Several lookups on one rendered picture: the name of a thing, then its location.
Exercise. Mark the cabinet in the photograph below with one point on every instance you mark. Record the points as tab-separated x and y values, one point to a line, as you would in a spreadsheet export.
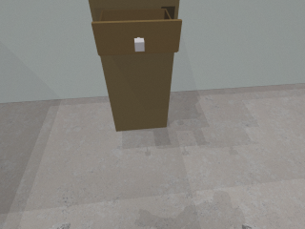
138	85

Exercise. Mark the drawer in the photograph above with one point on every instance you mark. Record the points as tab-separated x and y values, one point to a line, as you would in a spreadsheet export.
115	31

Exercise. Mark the handle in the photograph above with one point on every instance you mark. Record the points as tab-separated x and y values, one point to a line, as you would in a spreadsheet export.
139	44

